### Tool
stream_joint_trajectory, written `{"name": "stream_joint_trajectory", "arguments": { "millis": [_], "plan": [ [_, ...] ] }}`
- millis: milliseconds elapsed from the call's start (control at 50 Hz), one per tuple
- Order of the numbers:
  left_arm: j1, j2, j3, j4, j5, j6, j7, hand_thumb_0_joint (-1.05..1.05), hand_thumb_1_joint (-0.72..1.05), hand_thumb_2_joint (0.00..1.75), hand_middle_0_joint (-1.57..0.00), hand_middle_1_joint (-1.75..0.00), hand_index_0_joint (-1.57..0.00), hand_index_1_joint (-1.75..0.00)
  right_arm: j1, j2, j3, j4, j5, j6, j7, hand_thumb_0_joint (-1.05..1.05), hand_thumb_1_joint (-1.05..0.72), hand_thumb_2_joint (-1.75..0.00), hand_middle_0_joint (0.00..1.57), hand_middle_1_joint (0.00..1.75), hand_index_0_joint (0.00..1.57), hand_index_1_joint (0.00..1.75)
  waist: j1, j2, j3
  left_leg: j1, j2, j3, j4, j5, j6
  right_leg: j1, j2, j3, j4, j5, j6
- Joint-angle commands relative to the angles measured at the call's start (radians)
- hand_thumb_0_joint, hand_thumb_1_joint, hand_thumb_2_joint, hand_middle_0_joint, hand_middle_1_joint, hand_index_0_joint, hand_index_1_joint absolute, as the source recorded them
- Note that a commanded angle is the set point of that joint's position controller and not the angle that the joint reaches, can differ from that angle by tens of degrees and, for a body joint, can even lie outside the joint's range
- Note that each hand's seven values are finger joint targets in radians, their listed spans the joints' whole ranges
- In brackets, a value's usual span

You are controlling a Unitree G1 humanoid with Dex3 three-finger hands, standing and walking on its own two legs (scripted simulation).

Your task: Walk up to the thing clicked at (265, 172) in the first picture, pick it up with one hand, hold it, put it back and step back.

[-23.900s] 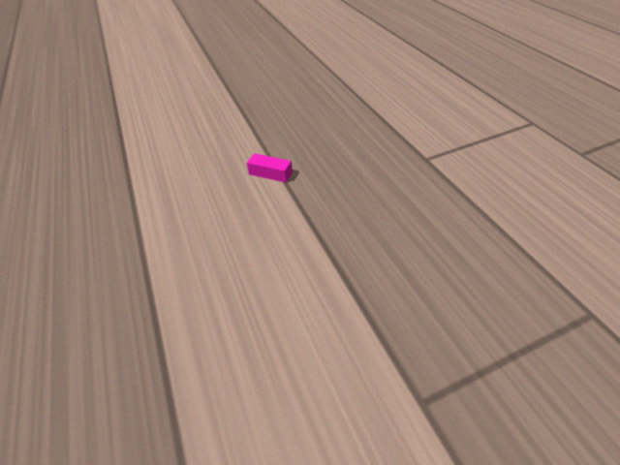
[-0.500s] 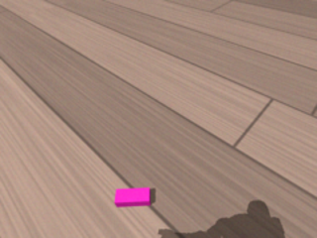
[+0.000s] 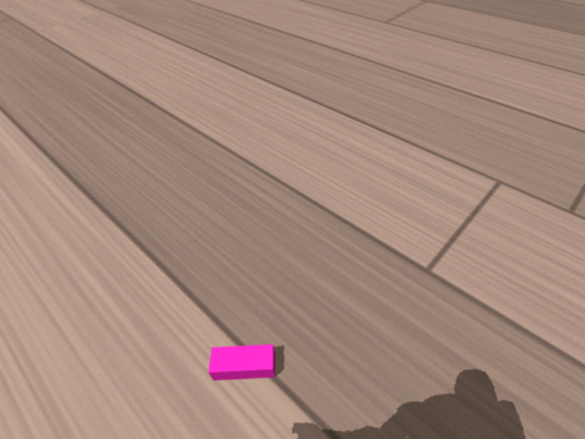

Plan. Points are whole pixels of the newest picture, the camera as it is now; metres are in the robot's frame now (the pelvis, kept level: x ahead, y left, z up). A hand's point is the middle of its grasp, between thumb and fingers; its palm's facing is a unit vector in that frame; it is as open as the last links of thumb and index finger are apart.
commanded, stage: stand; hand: left
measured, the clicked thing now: (243, 362) +0.53 +0.25 -0.75
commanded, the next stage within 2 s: walk up in 0.64 s
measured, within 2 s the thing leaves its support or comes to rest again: neither
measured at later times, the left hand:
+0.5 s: hand out of the picture +0.07 +0.25 -0.16, palm faces -0.04 -0.94 -0.34, open 7.4 cm
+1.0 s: hand out of the picture +0.03 +0.26 -0.17, palm faces -0.04 -0.92 -0.40, open 7.4 cm
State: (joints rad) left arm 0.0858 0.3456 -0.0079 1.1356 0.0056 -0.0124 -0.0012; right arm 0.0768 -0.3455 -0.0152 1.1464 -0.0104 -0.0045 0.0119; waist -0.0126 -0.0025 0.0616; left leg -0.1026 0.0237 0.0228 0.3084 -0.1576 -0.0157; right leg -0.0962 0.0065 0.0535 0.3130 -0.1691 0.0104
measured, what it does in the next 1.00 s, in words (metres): lifts its left foot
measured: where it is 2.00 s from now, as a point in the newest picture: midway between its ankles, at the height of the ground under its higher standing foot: outside the picture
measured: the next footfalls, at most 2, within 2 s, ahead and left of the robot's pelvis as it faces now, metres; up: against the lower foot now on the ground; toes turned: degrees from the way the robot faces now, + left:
left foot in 1.16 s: -0.12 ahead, +0.13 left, +0.00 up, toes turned +0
right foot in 1.62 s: -0.18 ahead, -0.07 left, +0.00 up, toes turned +1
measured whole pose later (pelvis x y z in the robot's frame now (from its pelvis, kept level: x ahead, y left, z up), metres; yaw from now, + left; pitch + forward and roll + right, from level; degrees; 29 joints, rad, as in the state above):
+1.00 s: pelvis -0.06 +0.00 -0.02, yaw +0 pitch -2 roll +1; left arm 0.07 0.37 0.04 0.96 0.03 0.05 0.00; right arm 0.05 -0.41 -0.07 0.99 0.00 0.06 0.00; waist 0.01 0.00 0.21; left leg -0.40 -0.06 -0.05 0.93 -0.51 0.02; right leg -0.34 -0.01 0.06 0.59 -0.21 -0.01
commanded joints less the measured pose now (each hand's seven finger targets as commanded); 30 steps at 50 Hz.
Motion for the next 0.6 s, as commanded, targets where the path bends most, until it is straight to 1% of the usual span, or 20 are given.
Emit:
{"name": "stream_joint_trajectory", "arguments": {
  "millis": [0, 40, 60, 80, 120, 140, 200, 220, 240, 260, 280, 300, 340, 380, 400, 440, 460, 480, 540, 580],
  "plan": [
    [-0.041, 0.220, 0.044, -0.063, 0.000, -0.023, 0.013, 0.00, 0.90, 0.90, -0.20, -0.30, -0.20, -0.30, -0.041, -0.202, -0.032, -0.059, 0.002, -0.021, -0.012, 0.00, -0.90, -0.90, 0.20, 0.30, 0.20, 0.30, 0.001, -0.004, -0.067, 0.022, 0.103, -0.094, -0.048, 0.031, 0.028, -0.049, -0.120, 0.081, -0.059, 0.068, -0.023],
    [-0.033, 0.222, 0.045, -0.061, 0.000, -0.020, 0.011, 0.00, 0.90, 0.90, -0.20, -0.30, -0.20, -0.30, -0.038, -0.203, -0.032, -0.056, 0.002, -0.022, -0.011, 0.00, -0.90, -0.90, 0.20, 0.30, 0.20, 0.30, 0.004, -0.009, -0.055, 0.023, 0.101, -0.099, -0.054, 0.011, 0.026, -0.069, -0.116, 0.080, -0.066, 0.024, -0.027],
    [-0.029, 0.210, 0.042, -0.062, 0.001, -0.019, 0.009, 0.00, 0.90, 0.90, -0.20, -0.30, -0.20, -0.30, -0.031, -0.218, -0.034, -0.053, 0.000, -0.022, -0.011, 0.00, -0.90, -0.90, 0.20, 0.30, 0.20, 0.30, 0.004, 0.023, -0.048, 0.005, 0.099, -0.100, -0.063, -0.032, 0.027, -0.071, -0.114, 0.081, -0.070, -0.005, -0.024],
    [-0.033, 0.219, 0.044, -0.064, 0.001, -0.018, 0.009, 0.00, 0.90, 0.90, -0.20, -0.30, -0.20, -0.30, -0.033, -0.211, -0.034, -0.054, 0.001, -0.021, -0.010, 0.00, -0.90, -0.90, 0.20, 0.30, 0.20, 0.30, 0.005, 0.000, -0.042, -0.012, 0.098, -0.104, -0.063, -0.045, 0.030, -0.062, -0.113, 0.080, -0.071, -0.031, -0.026],
    [-0.023, 0.223, 0.043, -0.066, 0.003, -0.022, 0.009, 0.00, 0.90, 0.90, -0.20, -0.30, -0.20, -0.30, -0.031, -0.209, -0.036, -0.059, 0.000, -0.022, -0.008, 0.00, -0.90, -0.90, 0.20, 0.30, 0.20, 0.30, 0.006, -0.014, -0.069, 0.019, 0.101, -0.101, -0.049, 0.007, 0.032, -0.066, -0.120, 0.085, -0.071, 0.006, -0.029],
    [-0.018, 0.218, 0.043, -0.064, 0.003, -0.022, 0.009, 0.00, 0.90, 0.90, -0.20, -0.30, -0.20, -0.30, -0.028, -0.211, -0.035, -0.055, 0.001, -0.022, -0.008, 0.00, -0.90, -0.90, 0.20, 0.30, 0.20, 0.30, 0.006, -0.003, -0.058, 0.016, 0.100, -0.104, -0.052, -0.012, 0.032, -0.077, -0.115, 0.084, -0.075, -0.010, -0.025],
    [-0.026, 0.223, 0.043, -0.070, 0.004, -0.022, 0.010, 0.00, 0.90, 0.90, -0.20, -0.30, -0.20, -0.30, -0.020, -0.211, -0.035, -0.058, -0.001, -0.022, -0.008, 0.00, -0.90, -0.90, 0.20, 0.30, 0.20, 0.30, 0.002, -0.013, -0.068, 0.012, 0.099, -0.104, -0.043, -0.004, 0.031, -0.068, -0.119, 0.085, -0.067, -0.007, -0.028],
    [-0.018, 0.222, 0.042, -0.070, 0.001, -0.024, 0.009, 0.00, 0.90, 0.90, -0.20, -0.30, -0.20, -0.30, -0.024, -0.215, -0.036, -0.056, 0.000, -0.022, -0.009, 0.00, -0.90, -0.90, 0.20, 0.30, 0.20, 0.30, 0.005, -0.008, -0.076, 0.030, 0.101, -0.103, -0.039, 0.017, 0.033, -0.069, -0.124, 0.092, -0.067, 0.028, -0.031],
    [-0.023, 0.221, 0.042, -0.074, 0.001, -0.025, 0.009, 0.00, 0.90, 0.90, -0.20, -0.30, -0.20, -0.30, -0.013, -0.215, -0.036, -0.057, 0.000, -0.024, -0.009, 0.00, -0.90, -0.90, 0.20, 0.30, 0.20, 0.30, 0.000, 0.002, -0.094, 0.030, 0.104, -0.103, -0.038, 0.051, 0.032, -0.048, -0.122, 0.084, -0.050, 0.068, -0.031],
    [-0.015, 0.218, 0.041, -0.073, -0.001, -0.025, 0.009, 0.00, 0.90, 0.90, -0.20, -0.30, -0.20, -0.30, -0.021, -0.217, -0.036, -0.055, -0.001, -0.025, -0.010, 0.00, -0.90, -0.90, 0.20, 0.30, 0.20, 0.30, 0.006, 0.003, -0.101, 0.041, 0.107, -0.104, -0.031, 0.083, 0.033, -0.042, -0.122, 0.082, -0.045, 0.102, -0.032],
    [-0.016, 0.214, 0.039, -0.071, -0.002, -0.024, 0.008, 0.00, 0.90, 0.90, -0.20, -0.30, -0.20, -0.30, -0.010, -0.214, -0.033, -0.053, 0.000, -0.025, -0.010, 0.00, -0.90, -0.90, 0.20, 0.30, 0.20, 0.30, 0.002, 0.008, -0.086, 0.012, 0.102, -0.103, -0.040, 0.046, 0.033, -0.038, -0.121, 0.081, -0.051, 0.080, -0.029],
    [-0.018, 0.223, 0.042, -0.073, -0.002, -0.024, 0.009, 0.00, 0.90, 0.90, -0.20, -0.30, -0.20, -0.30, -0.010, -0.214, -0.033, -0.053, 0.000, -0.026, -0.011, 0.00, -0.90, -0.90, 0.20, 0.30, 0.20, 0.30, 0.004, 0.005, -0.101, 0.023, 0.105, -0.104, -0.038, 0.070, 0.035, -0.022, -0.124, 0.082, -0.041, 0.104, -0.033],
    [-0.007, 0.216, 0.039, -0.072, -0.001, -0.023, 0.010, 0.00, 0.90, 0.90, -0.20, -0.30, -0.20, -0.30, -0.013, -0.217, -0.033, -0.055, 0.002, -0.026, -0.012, 0.00, -0.90, -0.90, 0.20, 0.30, 0.20, 0.30, 0.006, 0.007, -0.098, 0.027, 0.106, -0.105, -0.034, 0.103, 0.032, -0.031, -0.120, 0.073, -0.034, 0.120, -0.031],
    [-0.012, 0.222, 0.041, -0.072, -0.001, -0.021, 0.010, 0.00, 0.90, 0.90, -0.20, -0.30, -0.20, -0.30, -0.010, -0.212, -0.030, -0.055, 0.001, -0.026, -0.013, 0.00, -0.90, -0.90, 0.20, 0.30, 0.20, 0.30, 0.005, 0.001, -0.094, 0.027, 0.107, -0.104, -0.035, 0.095, 0.033, -0.030, -0.120, 0.074, -0.032, 0.112, -0.034],
    [-0.003, 0.217, 0.038, -0.072, 0.000, -0.021, 0.010, 0.00, 0.90, 0.90, -0.20, -0.30, -0.20, -0.30, -0.013, -0.218, -0.031, -0.054, 0.002, -0.025, -0.014, 0.00, -0.90, -0.90, 0.20, 0.30, 0.20, 0.30, 0.008, 0.006, -0.098, 0.041, 0.107, -0.103, -0.031, 0.112, 0.032, -0.038, -0.121, 0.074, -0.033, 0.129, -0.033],
    [-0.002, 0.216, 0.036, -0.068, -0.002, -0.020, 0.010, 0.00, 0.90, 0.90, -0.20, -0.30, -0.20, -0.30, -0.008, -0.215, -0.028, -0.050, 0.003, -0.025, -0.013, 0.00, -0.90, -0.90, 0.20, 0.30, 0.20, 0.30, 0.007, -0.001, -0.074, 0.022, 0.106, -0.107, -0.041, 0.084, 0.029, -0.048, -0.117, 0.072, -0.037, 0.091, -0.030],
    [-0.001, 0.218, 0.038, -0.072, 0.001, -0.019, 0.010, 0.00, 0.90, 0.90, -0.20, -0.30, -0.20, -0.30, -0.010, -0.221, -0.031, -0.055, 0.002, -0.025, -0.014, 0.00, -0.90, -0.90, 0.20, 0.30, 0.20, 0.30, 0.007, 0.008, -0.095, 0.039, 0.108, -0.098, -0.030, 0.089, 0.035, -0.038, -0.123, 0.077, -0.035, 0.118, -0.033],
    [0.001, 0.219, 0.037, -0.069, 0.000, -0.018, 0.010, 0.00, 0.90, 0.90, -0.20, -0.30, -0.20, -0.30, -0.009, -0.215, -0.028, -0.053, 0.002, -0.025, -0.014, 0.00, -0.90, -0.90, 0.20, 0.30, 0.20, 0.30, 0.008, 0.005, -0.078, 0.026, 0.105, -0.104, -0.038, 0.078, 0.031, -0.047, -0.120, 0.075, -0.038, 0.101, -0.031],
    [-0.001, 0.223, 0.038, -0.071, 0.000, -0.021, 0.011, 0.00, 0.90, 0.90, -0.20, -0.30, -0.20, -0.30, -0.003, -0.217, -0.028, -0.057, 0.002, -0.023, -0.014, 0.00, -0.90, -0.90, 0.20, 0.30, 0.20, 0.30, 0.005, -0.002, -0.092, 0.036, 0.107, -0.099, -0.032, 0.095, 0.036, -0.034, -0.125, 0.076, -0.034, 0.122, -0.031],
    [-0.003, 0.220, 0.037, -0.073, 0.000, -0.021, 0.012, 0.00, 0.90, 0.90, -0.20, -0.30, -0.20, -0.30, -0.010, -0.216, -0.027, -0.061, 0.003, -0.022, -0.014, 0.00, -0.90, -0.90, 0.20, 0.30, 0.20, 0.30, 0.006, -0.001, -0.079, 0.027, 0.106, -0.103, -0.033, 0.094, 0.033, -0.042, -0.121, 0.071, -0.038, 0.111, -0.029]
  ]
}}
